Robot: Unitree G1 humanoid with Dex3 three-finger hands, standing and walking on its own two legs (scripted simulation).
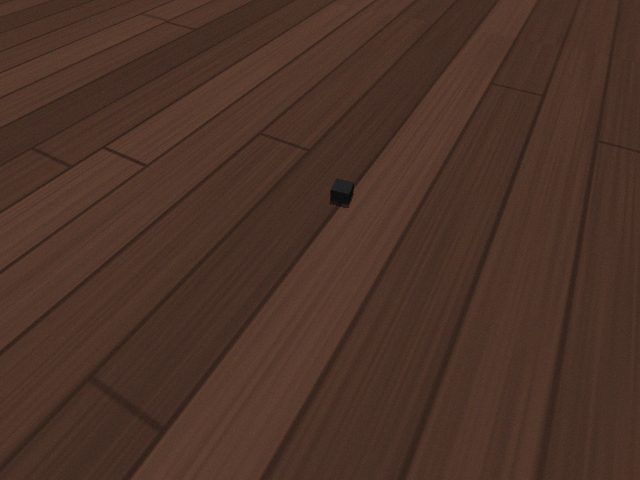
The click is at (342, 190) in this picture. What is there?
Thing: small box
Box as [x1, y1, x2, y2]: [330, 179, 353, 204]
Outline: 336,179 331,188 330,200 348,204 353,190 353,182
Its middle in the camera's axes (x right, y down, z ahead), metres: +0.11 -0.21 +1.82
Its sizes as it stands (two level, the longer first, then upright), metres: 0.088 0.085 0.067
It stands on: the floor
